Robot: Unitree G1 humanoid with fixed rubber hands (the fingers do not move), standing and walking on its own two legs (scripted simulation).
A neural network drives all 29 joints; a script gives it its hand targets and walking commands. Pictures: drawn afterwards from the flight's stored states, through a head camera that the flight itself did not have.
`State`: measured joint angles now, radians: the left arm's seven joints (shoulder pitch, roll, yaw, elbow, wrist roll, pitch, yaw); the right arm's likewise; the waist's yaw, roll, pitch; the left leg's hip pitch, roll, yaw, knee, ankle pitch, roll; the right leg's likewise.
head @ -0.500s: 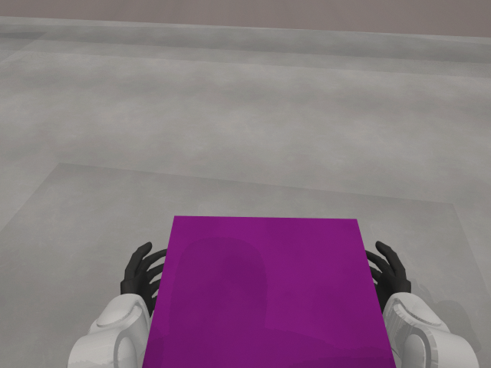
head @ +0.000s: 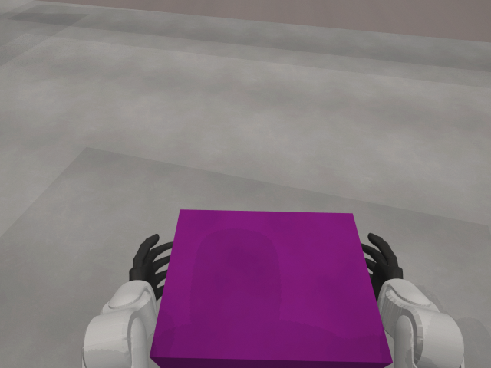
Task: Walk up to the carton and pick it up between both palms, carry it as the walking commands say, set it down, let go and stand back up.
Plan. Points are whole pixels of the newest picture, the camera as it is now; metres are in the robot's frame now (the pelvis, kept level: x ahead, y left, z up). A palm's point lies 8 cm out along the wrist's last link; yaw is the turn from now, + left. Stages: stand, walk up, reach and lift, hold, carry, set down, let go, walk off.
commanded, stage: carry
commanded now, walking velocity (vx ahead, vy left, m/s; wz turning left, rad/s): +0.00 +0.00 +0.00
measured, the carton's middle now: (263, 306) +0.23 +0.00 -0.01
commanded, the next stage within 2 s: none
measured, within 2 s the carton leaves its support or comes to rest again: neither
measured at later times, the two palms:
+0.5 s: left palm (125, 267) +0.25 +0.20 +0.08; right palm (367, 263) +0.26 -0.15 +0.08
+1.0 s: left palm (128, 299) +0.21 +0.19 +0.06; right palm (381, 312) +0.20 -0.16 +0.06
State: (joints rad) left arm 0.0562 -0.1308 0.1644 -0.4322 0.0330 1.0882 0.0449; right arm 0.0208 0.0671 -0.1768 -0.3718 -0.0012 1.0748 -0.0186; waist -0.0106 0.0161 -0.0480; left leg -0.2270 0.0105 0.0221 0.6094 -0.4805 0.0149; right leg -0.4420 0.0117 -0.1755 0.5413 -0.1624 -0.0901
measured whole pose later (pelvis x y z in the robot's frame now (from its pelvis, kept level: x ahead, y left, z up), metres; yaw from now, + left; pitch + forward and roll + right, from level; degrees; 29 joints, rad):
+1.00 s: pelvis -0.02 +0.02 -0.02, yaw -4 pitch +0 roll +1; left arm 0.06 -0.10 0.17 -0.54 -0.02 1.18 0.06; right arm 0.05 0.12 -0.19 -0.50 0.00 1.16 -0.04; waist 0.01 -0.01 -0.02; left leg -0.24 0.01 0.16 0.74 -0.51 0.05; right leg -0.51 -0.03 -0.12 0.72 -0.19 -0.06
